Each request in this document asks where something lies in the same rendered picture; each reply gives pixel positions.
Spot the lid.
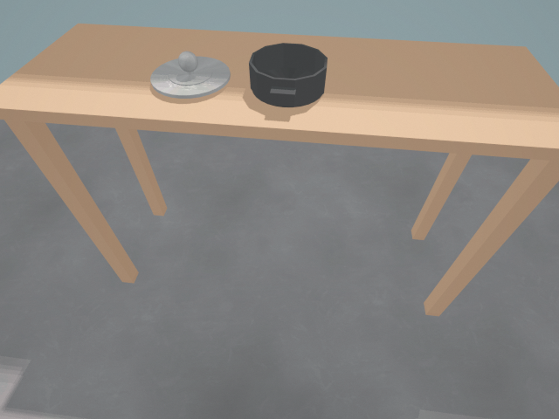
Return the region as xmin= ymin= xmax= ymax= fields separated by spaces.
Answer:
xmin=150 ymin=57 xmax=231 ymax=99

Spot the knob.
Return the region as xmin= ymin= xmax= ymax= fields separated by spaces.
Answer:
xmin=178 ymin=52 xmax=198 ymax=72

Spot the table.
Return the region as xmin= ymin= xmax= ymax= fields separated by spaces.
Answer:
xmin=0 ymin=24 xmax=559 ymax=316

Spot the pot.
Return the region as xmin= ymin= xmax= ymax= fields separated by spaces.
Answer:
xmin=249 ymin=43 xmax=328 ymax=107

